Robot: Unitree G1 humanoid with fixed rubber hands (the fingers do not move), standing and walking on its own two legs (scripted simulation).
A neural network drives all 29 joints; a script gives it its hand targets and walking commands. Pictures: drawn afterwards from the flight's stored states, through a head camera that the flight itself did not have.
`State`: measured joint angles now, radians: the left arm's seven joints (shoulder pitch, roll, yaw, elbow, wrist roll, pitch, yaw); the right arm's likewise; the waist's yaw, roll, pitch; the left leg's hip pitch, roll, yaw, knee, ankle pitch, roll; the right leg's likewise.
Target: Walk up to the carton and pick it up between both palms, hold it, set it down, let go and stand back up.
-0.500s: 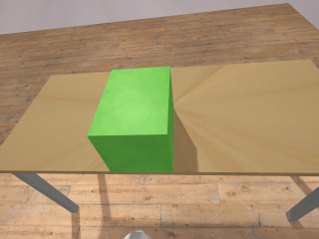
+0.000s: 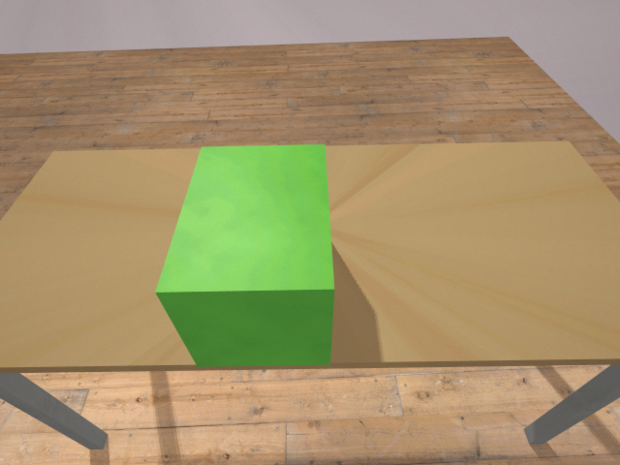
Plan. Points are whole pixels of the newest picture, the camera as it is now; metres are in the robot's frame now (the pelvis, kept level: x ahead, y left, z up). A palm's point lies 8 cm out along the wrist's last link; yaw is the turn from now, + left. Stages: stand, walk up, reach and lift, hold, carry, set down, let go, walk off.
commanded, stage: walk up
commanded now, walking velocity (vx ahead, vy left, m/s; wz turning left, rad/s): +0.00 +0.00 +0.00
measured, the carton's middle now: (263, 251) +0.46 +0.08 -0.01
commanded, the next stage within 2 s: none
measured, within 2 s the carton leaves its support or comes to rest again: neither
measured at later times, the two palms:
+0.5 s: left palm out of the picture -0.02 +0.16 -0.14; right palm out of the picture -0.02 -0.22 -0.14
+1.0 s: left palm out of the picture -0.01 +0.14 -0.14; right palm out of the picture +0.01 -0.23 -0.14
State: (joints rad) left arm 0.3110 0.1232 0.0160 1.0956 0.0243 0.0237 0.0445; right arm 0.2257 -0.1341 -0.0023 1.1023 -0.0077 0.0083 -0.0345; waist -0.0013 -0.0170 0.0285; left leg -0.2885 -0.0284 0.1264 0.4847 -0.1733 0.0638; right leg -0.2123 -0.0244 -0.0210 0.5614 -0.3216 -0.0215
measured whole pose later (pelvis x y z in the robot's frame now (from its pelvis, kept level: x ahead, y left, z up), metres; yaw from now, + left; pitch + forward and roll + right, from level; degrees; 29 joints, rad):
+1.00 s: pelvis +0.05 -0.04 +0.01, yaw +1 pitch -1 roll +0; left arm 0.37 0.08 -0.02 1.16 0.01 -0.04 0.04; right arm 0.31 -0.09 0.01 1.21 0.00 -0.01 -0.04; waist 0.00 0.00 0.02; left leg -0.20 0.04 0.06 0.43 -0.21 -0.02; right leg -0.06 0.06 -0.06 0.37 -0.30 -0.08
